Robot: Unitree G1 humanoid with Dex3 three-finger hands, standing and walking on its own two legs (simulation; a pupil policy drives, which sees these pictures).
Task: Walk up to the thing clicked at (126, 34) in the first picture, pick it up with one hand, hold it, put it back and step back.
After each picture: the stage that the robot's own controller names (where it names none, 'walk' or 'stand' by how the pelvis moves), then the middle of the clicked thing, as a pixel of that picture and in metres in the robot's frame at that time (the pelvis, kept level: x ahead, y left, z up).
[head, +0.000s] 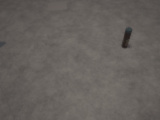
stand; (126, 38) +1.40 -0.48 -0.66
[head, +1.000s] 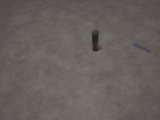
walk; (95, 41) +1.34 -0.03 -0.63
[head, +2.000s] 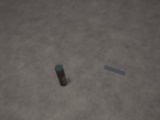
walk; (61, 76) +0.85 +0.27 -0.65
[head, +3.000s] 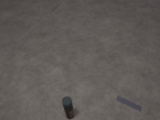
walk; (68, 108) +0.58 +0.18 -0.65
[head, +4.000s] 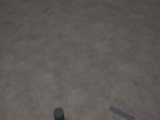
stand; (59, 119) +0.50 +0.17 -0.65
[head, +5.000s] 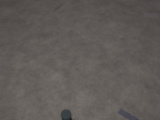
stand; out of the picture +0.47 +0.14 -0.65
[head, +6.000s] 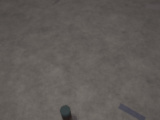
stand; (66, 116) +0.46 +0.15 -0.65
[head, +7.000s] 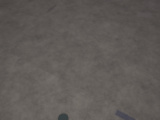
stand; out of the picture +0.44 +0.14 -0.66
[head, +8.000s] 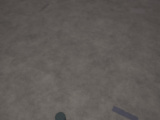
stand; out of the picture +0.44 +0.16 -0.66
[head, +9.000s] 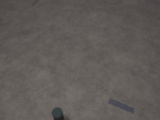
stand; (59, 118) +0.45 +0.19 -0.65
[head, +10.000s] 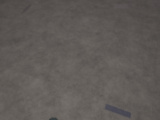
stand; out of the picture +0.40 +0.20 -0.65
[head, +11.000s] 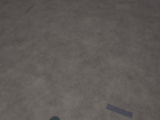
stand; out of the picture +0.41 +0.20 -0.66
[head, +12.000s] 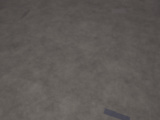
stand; out of the picture +0.39 +0.21 -0.66
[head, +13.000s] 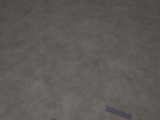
stand; out of the picture +0.40 +0.21 -0.66
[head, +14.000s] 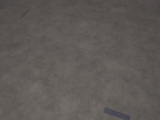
stand; out of the picture +0.39 +0.21 -0.65
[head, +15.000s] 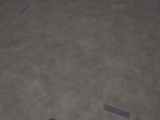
stand; out of the picture +0.40 +0.21 -0.66
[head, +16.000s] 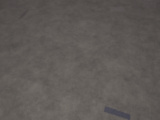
stand; out of the picture +0.39 +0.21 -0.65
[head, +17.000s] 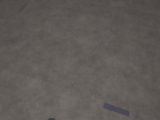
stand; out of the picture +0.39 +0.21 -0.66
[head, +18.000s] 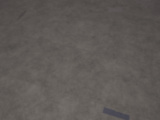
stand; out of the picture +0.38 +0.21 -0.65
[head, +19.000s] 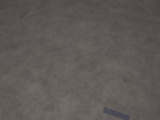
stand; out of the picture +0.40 +0.21 -0.65
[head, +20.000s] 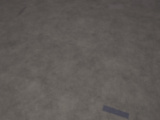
stand; out of the picture +0.38 +0.21 -0.65
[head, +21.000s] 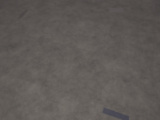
stand; out of the picture +0.38 +0.22 -0.65
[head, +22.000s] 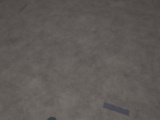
stand; out of the picture +0.40 +0.21 -0.66
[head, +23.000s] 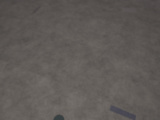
stand; out of the picture +0.43 +0.17 -0.66
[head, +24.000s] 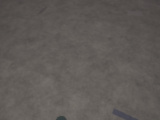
stand; out of the picture +0.43 +0.15 -0.66
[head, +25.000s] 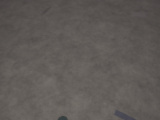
go down; out of the picture +0.43 +0.14 -0.66
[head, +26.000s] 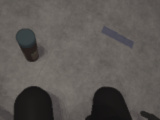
go down; (29, 47) +0.50 +0.21 -0.31
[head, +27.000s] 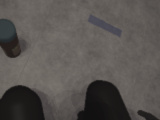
go down; (9, 42) +0.49 +0.24 -0.26
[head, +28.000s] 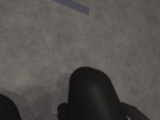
close in; out of the picture +0.47 +0.29 -0.17
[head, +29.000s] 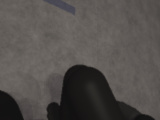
close; out of the picture +0.47 +0.30 -0.17
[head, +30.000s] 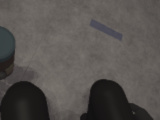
lift; (0, 58) +0.37 +0.26 -0.05
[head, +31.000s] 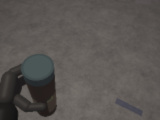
hold; (43, 91) +0.30 +0.13 +0.08
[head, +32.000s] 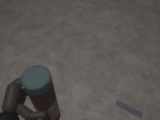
hold; (44, 100) +0.28 +0.14 +0.03
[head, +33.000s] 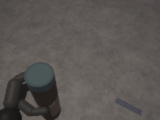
hold; (46, 96) +0.29 +0.13 +0.04
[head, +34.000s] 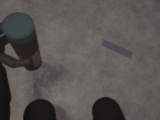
crouch; (27, 48) +0.44 +0.17 -0.04
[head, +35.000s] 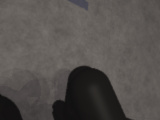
lower; out of the picture +0.46 +0.30 -0.17
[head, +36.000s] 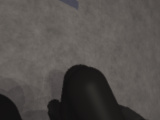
lower; out of the picture +0.45 +0.31 -0.17
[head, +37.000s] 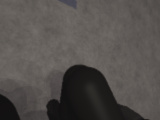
lower; out of the picture +0.45 +0.32 -0.17
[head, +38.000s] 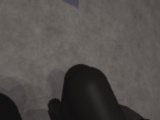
lower; out of the picture +0.45 +0.31 -0.17
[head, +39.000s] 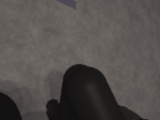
rest; out of the picture +0.45 +0.31 -0.18
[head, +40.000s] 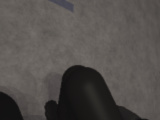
open; out of the picture +0.45 +0.29 -0.18
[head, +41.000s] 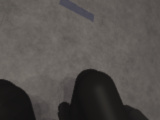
stand; out of the picture +0.46 +0.28 -0.20
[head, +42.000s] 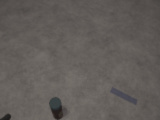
stand; (56, 109) +0.43 +0.14 -0.55
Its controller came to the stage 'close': yes
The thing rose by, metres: 0.68
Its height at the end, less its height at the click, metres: +0.00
